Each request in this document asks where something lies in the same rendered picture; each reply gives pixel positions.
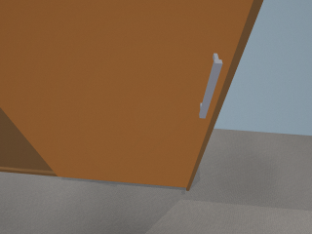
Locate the wardrobe door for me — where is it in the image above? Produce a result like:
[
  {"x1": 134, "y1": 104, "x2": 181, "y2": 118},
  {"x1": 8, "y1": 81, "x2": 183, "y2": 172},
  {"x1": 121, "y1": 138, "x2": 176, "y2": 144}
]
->
[
  {"x1": 0, "y1": 107, "x2": 52, "y2": 171},
  {"x1": 0, "y1": 0, "x2": 254, "y2": 188}
]

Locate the handle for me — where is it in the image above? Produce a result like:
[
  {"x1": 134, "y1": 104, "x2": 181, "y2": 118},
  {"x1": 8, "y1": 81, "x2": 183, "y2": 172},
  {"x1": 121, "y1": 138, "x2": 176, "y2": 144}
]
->
[{"x1": 199, "y1": 53, "x2": 223, "y2": 119}]

